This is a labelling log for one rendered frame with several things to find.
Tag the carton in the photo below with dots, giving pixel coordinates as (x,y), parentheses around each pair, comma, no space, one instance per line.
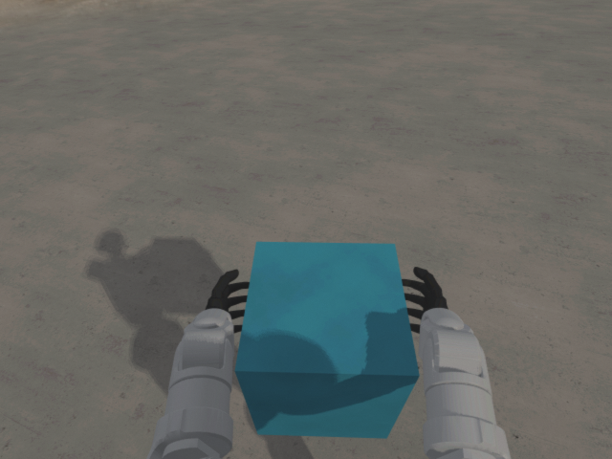
(326,347)

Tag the robot left hand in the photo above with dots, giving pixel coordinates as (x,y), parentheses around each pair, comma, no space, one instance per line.
(219,297)

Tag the robot right hand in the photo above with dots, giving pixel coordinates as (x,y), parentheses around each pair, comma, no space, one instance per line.
(433,297)

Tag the left robot forearm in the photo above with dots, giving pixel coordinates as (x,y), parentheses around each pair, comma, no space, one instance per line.
(197,423)

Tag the right robot forearm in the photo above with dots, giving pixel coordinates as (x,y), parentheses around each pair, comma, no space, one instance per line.
(460,416)

